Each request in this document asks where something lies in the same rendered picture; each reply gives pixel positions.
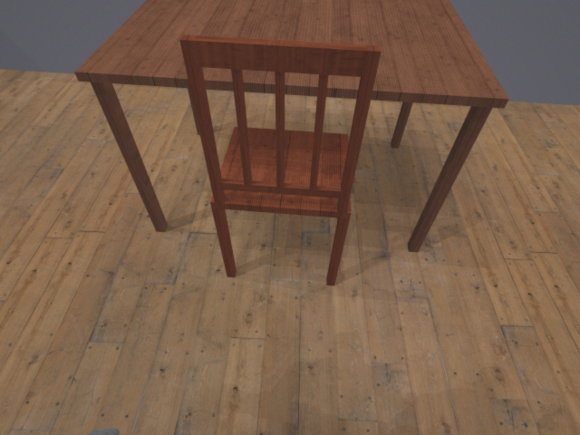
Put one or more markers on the table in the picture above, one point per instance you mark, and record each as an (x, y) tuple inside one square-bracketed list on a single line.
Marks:
[(427, 56)]

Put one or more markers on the chair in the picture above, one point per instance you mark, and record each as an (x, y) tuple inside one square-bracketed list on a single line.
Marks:
[(281, 171)]

